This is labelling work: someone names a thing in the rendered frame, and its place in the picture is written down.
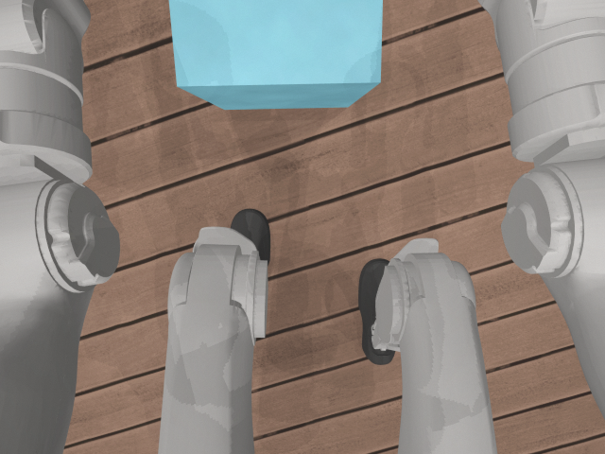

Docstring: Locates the robot left thigh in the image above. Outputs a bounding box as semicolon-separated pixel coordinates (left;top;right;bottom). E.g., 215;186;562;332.
158;244;268;454

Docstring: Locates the right robot shin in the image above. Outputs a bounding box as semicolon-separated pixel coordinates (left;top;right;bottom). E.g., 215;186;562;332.
372;238;476;352

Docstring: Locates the left robot upper arm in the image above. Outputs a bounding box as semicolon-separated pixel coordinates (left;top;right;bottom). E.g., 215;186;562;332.
0;178;120;454

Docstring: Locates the carton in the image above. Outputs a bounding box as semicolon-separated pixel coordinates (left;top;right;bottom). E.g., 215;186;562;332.
169;0;383;110

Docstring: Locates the robot right forearm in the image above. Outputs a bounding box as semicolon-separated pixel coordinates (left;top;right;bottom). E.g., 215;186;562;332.
477;0;605;167

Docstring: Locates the robot left forearm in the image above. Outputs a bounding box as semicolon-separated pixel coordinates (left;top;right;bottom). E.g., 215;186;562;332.
0;0;93;186

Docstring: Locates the right robot upper arm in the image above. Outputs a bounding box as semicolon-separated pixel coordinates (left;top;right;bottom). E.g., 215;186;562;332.
501;158;605;420

